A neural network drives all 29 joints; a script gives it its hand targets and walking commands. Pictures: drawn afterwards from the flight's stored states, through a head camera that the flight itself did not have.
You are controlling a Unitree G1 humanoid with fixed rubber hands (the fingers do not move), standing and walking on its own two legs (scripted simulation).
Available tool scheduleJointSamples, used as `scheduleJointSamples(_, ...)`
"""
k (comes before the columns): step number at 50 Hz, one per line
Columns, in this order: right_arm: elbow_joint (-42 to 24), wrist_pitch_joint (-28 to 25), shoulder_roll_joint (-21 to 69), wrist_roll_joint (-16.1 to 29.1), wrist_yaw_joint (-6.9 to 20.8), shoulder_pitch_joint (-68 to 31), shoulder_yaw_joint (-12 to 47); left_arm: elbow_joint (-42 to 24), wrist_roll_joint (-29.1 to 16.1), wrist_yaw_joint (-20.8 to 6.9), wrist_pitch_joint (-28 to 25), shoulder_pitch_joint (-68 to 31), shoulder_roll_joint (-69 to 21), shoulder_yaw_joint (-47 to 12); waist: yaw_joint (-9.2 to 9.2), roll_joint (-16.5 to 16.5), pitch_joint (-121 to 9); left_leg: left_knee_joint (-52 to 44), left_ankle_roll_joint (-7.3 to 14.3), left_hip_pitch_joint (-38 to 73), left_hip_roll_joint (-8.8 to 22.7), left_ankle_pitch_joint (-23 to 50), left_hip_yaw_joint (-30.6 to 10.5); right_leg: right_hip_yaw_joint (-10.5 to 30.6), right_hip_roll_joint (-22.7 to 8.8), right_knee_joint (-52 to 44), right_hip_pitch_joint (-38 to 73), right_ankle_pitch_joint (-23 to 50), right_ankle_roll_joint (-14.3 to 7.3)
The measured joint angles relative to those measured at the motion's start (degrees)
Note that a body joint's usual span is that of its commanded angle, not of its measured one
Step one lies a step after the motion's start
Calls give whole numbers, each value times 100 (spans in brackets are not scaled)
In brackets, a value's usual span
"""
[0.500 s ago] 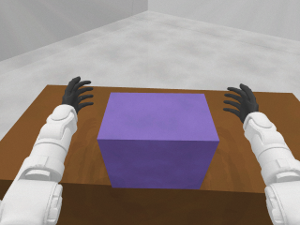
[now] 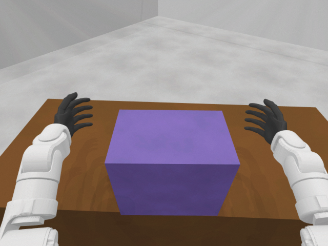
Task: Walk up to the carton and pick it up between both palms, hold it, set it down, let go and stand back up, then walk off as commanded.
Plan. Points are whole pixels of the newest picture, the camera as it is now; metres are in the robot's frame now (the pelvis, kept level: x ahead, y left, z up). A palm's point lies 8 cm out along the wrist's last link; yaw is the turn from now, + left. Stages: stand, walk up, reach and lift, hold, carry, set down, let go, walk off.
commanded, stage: set down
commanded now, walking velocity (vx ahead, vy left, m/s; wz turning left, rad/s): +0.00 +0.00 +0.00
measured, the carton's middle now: (170, 164) +0.37 -0.01 +0.01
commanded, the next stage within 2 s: none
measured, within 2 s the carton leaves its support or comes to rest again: neither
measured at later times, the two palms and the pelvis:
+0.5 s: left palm (60, 169) +0.29 +0.24 +0.10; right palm (282, 169) +0.28 -0.26 +0.10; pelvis +0.02 +0.00 +0.00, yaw -2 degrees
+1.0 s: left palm (56, 209) +0.23 +0.24 +0.05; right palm (281, 204) +0.22 -0.25 +0.05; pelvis +0.01 +0.00 +0.00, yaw -1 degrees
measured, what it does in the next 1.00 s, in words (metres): stands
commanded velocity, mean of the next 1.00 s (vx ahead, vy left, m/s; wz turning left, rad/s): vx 0.00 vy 0.00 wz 0.00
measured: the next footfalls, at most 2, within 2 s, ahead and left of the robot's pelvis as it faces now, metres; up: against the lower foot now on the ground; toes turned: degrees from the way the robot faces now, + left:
none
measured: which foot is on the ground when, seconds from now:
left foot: down 0.00-1.00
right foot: down 0.00-1.00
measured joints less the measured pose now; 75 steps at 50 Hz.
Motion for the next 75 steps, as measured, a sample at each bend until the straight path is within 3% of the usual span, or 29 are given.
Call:
scheduleJointSamples(14,-1791,-366,102,-71,17,1891,-314,-1895,231,49,-98,1988,-496,278,27,-16,189,-83,43,463,-27,-169,127,121,-34,-78,421,-135,33)
scheduleJointSamples(22,-2242,-456,165,-119,93,2601,-334,-2200,260,43,-390,2746,-613,273,47,-25,198,-178,33,666,-11,-162,170,161,-21,-112,580,-144,13)
scheduleJointSamples(35,-3018,-971,732,-660,-5,3870,-445,-2146,164,85,-1439,3707,-675,30,200,20,251,-214,11,662,-17,-95,152,142,-20,46,492,-189,-19)
scheduleJointSamples(53,-2848,-1764,931,-838,78,4720,-358,-1528,89,117,-2876,4509,-613,-364,290,-54,263,-199,7,660,-23,-102,160,149,-25,95,473,-214,-22)
scheduleJointSamples(65,-2354,-2534,1053,-992,207,5210,-273,-1091,213,182,-3808,5131,-659,-649,248,-16,366,-106,45,771,-26,-237,242,232,-31,19,634,-234,23)
scheduleJointSamples(75,-1818,-3082,1122,-1097,279,5470,-157,-633,291,273,-4242,5323,-718,-776,219,9,430,-43,93,827,-41,-329,318,308,-49,-32,718,-244,68)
